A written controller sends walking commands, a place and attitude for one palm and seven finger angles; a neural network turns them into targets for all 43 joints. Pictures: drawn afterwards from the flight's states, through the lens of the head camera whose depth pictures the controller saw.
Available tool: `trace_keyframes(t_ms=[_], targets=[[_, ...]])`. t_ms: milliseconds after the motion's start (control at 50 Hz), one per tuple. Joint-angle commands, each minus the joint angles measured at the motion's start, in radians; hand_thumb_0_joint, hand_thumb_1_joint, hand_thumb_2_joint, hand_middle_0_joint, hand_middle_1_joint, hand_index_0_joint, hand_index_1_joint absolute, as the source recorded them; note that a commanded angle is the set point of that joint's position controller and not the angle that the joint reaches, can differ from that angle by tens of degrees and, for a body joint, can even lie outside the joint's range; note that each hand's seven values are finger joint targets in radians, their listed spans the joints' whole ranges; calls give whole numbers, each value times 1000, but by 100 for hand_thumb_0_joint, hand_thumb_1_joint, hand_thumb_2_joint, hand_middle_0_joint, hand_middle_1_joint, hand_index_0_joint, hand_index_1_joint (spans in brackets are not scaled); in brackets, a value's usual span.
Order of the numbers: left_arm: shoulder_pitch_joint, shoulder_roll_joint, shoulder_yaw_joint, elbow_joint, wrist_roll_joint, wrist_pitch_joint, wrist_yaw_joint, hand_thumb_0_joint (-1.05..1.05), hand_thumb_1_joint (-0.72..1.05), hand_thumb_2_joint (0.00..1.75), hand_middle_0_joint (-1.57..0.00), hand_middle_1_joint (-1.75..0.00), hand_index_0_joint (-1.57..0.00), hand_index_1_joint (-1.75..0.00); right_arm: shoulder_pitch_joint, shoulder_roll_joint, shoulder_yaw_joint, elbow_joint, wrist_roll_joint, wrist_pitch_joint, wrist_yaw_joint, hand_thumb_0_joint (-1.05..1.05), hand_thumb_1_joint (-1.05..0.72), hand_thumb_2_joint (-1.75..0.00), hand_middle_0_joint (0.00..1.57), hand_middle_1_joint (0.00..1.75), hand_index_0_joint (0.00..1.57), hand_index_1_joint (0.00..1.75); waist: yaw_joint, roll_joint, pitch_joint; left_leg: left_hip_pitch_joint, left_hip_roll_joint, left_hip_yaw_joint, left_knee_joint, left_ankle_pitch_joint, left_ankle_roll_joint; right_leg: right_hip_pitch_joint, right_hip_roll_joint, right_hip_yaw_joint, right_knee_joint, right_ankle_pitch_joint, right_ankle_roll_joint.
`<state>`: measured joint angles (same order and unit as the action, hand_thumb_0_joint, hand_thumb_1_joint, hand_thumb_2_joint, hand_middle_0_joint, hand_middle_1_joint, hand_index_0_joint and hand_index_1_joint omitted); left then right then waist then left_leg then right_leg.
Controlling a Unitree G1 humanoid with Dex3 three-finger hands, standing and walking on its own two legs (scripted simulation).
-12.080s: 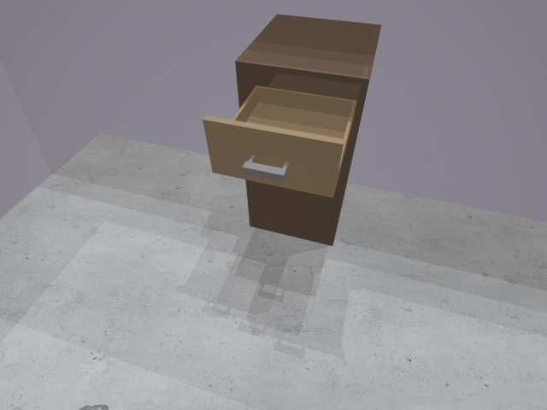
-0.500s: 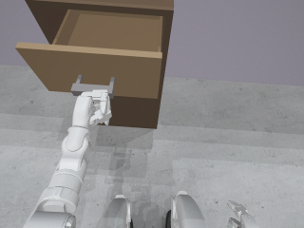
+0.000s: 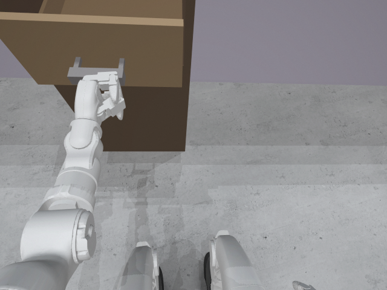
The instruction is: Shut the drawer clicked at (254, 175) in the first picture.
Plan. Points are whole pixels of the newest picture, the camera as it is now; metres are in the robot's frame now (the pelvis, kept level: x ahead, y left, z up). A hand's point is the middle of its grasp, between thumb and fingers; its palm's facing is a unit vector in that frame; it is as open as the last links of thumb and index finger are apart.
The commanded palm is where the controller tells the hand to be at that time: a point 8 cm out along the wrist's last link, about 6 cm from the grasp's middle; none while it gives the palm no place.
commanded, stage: push the drawer shut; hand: left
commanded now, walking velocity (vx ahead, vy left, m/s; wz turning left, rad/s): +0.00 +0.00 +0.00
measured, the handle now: (99, 69) +0.57 +0.16 +0.04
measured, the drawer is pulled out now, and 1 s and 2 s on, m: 0.08 0.00 0.00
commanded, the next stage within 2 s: pull the fist back off the drawer in 0.96 s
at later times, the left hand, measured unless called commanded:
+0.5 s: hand (122, 79) +0.54 +0.11 +0.04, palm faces -0.08 -1.00 -0.05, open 3.2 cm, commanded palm +0.54 +0.16 +0.04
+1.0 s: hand (119, 68) +0.57 +0.12 +0.04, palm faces -0.07 -1.00 -0.05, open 3.1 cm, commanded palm +0.60 +0.14 +0.04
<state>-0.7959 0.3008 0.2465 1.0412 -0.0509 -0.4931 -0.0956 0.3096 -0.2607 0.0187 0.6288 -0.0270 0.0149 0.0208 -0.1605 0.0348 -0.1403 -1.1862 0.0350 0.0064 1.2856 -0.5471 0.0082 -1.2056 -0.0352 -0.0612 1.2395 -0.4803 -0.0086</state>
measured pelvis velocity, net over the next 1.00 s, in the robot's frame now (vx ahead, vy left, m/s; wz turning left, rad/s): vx -0.01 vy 0.01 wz -0.02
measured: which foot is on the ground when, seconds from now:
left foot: down 0.00-1.00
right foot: down 0.00-1.00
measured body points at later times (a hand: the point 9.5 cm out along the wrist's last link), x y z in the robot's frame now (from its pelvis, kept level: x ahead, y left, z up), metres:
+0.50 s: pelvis +0.00 +0.01 -0.01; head +0.18 +0.02 +0.41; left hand +0.54 +0.16 +0.04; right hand +0.01 -0.25 -0.12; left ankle +0.03 +0.11 -0.62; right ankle +0.05 -0.12 -0.62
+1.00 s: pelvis -0.01 +0.01 -0.02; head +0.18 +0.04 +0.38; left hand +0.57 +0.17 +0.04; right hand -0.04 -0.24 -0.12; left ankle +0.03 +0.12 -0.62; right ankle +0.05 -0.12 -0.62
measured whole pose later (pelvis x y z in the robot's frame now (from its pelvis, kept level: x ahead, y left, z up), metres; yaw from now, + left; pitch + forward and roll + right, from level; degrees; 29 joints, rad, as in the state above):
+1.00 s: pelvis -0.01 +0.01 -0.02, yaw -1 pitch +32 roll -5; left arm -1.19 0.51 0.31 1.31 0.05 -0.40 -0.10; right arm 0.37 -0.25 0.07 0.64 -0.07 0.05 0.04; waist -0.27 0.05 -0.12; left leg -1.38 0.04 -0.04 1.38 -0.55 0.02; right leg -1.36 -0.02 -0.10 1.27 -0.46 0.00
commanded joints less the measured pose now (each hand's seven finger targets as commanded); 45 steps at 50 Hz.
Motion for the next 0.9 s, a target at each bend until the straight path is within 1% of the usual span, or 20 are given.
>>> trace_keyframes(t_ms=[0, 80, 100, 120, 180, 240, 260, 280, 320, 380, 420, 520, 560, 580, 620, 660, 720, 760, 800, 880], targets=[[-485, 232, 79, -194, -20, -74, 5, 0, 90, 90, -140, -160, -140, -160, 140, -159, -55, -72, -7, -10, -8, 0, -90, -90, 20, 30, 20, 30, -31, 31, -532, 253, -36, -33, -149, 262, 22, 340, 50, 47, -154, 215, -12], [-505, 219, 69, -184, -13, -70, -1, 0, 90, 90, -140, -160, -140, -160, 152, -154, -54, -72, -10, 1, -1, 0, -90, -90, 20, 30, 20, 30, -35, 57, -545, 264, -34, -31, -144, 293, 20, 335, 52, 47, -153, 246, -11], [-527, 226, 70, -193, -12, -73, -1, 0, 90, 90, -140, -160, -140, -160, 161, -158, -55, -69, -11, 2, -1, 0, -90, -90, 20, 30, 20, 30, -45, 60, -553, 292, -29, -38, -142, 313, 21, 316, 54, 41, -145, 255, -12], [-521, 243, 89, -189, -8, -72, 2, 0, 90, 90, -140, -160, -140, -160, 168, -160, -56, -67, -13, 7, 0, 0, -90, -90, 20, 30, 20, 30, -37, 63, -569, 298, -28, -41, -141, 330, 18, 321, 54, 40, -142, 267, -11], [-545, 224, 75, -171, -3, -70, 7, 0, 90, 90, -140, -160, -140, -160, 174, -158, -57, -61, -16, 16, 5, 0, -90, -90, 20, 30, 20, 30, -51, 60, -551, 302, -26, -44, -139, 330, 18, 298, 56, 36, -146, 260, -10], [-577, 273, 105, -132, 7, -63, 17, 0, 90, 90, -140, -160, -140, -160, 184, -164, -51, -56, -17, 23, 5, 0, -90, -90, 20, 30, 20, 30, -64, 45, -522, 254, -26, -41, -131, 301, 22, 296, 58, 41, -149, 244, -8], [-604, 267, 93, -130, 12, -62, 16, 0, 90, 90, -140, -160, -140, -160, 184, -161, -49, -54, -20, 24, 5, 0, -90, -90, 20, 30, 20, 30, -73, 54, -519, 244, -29, -39, -128, 298, 24, 299, 57, 44, -151, 245, -7], [-609, 285, 109, -126, 14, -61, 17, 0, 90, 90, -140, -160, -140, -160, 188, -163, -50, -54, -19, 26, 5, 0, -90, -90, 20, 30, 20, 30, -69, 49, -523, 240, -28, -41, -126, 294, 24, 303, 58, 44, -150, 241, -8], [-648, 290, 100, -135, 23, -65, 14, 0, 90, 90, -140, -160, -140, -160, 193, -165, -48, -54, -22, 28, 5, 0, -90, -90, 20, 30, 20, 30, -76, 97, -551, 283, -25, -52, -125, 319, 21, 268, 58, 37, -138, 244, -11], [-664, 301, 110, -101, 24, -55, 15, 0, 90, 90, -140, -160, -140, -160, 202, -168, -48, -49, -25, 34, 7, 0, -90, -90, 20, 30, 20, 30, -87, 81, -552, 280, -23, -54, -114, 330, 22, 260, 61, 35, -140, 249, -9], [-711, 281, 85, -104, 29, -54, 13, 0, 90, 90, -140, -160, -140, -160, 207, -166, -44, -47, -28, 36, 9, 0, -90, -90, 20, 30, 20, 30, -96, 125, -572, 313, -22, -62, -111, 353, 20, 233, 63, 29, -131, 253, -11], [-764, 345, 123, -57, 37, -33, 16, 0, 90, 90, -140, -160, -140, -160, 220, -176, -38, -42, -31, 42, 8, 0, -90, -90, 20, 30, 20, 30, -118, 103, -564, 257, -19, -64, -88, 329, 27, 229, 67, 33, -130, 239, -8], [-775, 377, 141, -66, 42, -29, 13, 0, 90, 90, -140, -160, -140, -160, 228, -177, -35, -45, -34, 44, 9, 0, -90, -90, 20, 30, 20, 30, -110, 132, -582, 269, -18, -67, -90, 352, 24, 237, 68, 30, -123, 254, -11], [-775, 369, 134, -67, 45, -27, 11, 0, 90, 90, -140, -160, -140, -160, 224, -177, -35, -48, -34, 45, 10, 0, -90, -90, 20, 30, 20, 30, -108, 141, -602, 273, -19, -66, -84, 357, 23, 233, 67, 32, -121, 257, -12], [-797, 371, 127, -40, 48, -19, 8, 0, 90, 90, -140, -160, -140, -160, 235, -180, -31, -42, -35, 50, 11, 0, -90, -90, 20, 30, 20, 30, -122, 139, -575, 284, -13, -79, -86, 362, 21, 200, 70, 20, -117, 246, -13], [-830, 373, 124, -60, 52, -16, 10, 0, 90, 90, -140, -160, -140, -160, 240, -183, -33, -42, -38, 50, 14, 0, -90, -90, 20, 30, 20, 30, -127, 172, -597, 309, -11, -84, -83, 371, 20, 177, 69, 20, -118, 240, -13], [-854, 412, 147, -38, 59, -5, 13, 0, 90, 90, -140, -160, -140, -160, 255, -187, -29, -38, -40, 52, 15, 0, -90, -90, 20, 30, 20, 30, -137, 161, -607, 289, -9, -87, -72, 377, 23, 184, 72, 20, -113, 251, -12], [-909, 397, 124, -13, 64, 6, 16, 0, 90, 90, -140, -160, -140, -160, 257, -186, -25, -31, -38, 53, 13, 0, -90, -90, 20, 30, 20, 30, -162, 145, -550, 245, -10, -85, -71, 322, 28, 160, 74, 22, -124, 208, -8], [-960, 410, 125, -22, 69, 8, 23, 0, 90, 90, -140, -160, -140, -160, 270, -190, -24, -27, -42, 48, 11, 0, -90, -90, 20, 30, 20, 30, -170, 168, -559, 260, -10, -96, -71, 312, 28, 132, 75, 16, -118, 192, -11], [-1044, 387, 88, -27, 75, 14, 32, 0, 90, 90, -140, -160, -140, -160, 282, -191, -23, -9, -48, 34, 9, 0, -90, -90, 20, 30, 20, 30, -197, 210, -583, 288, -12, -107, -65, 296, 26, 89, 74, 13, -121, 171, -11]])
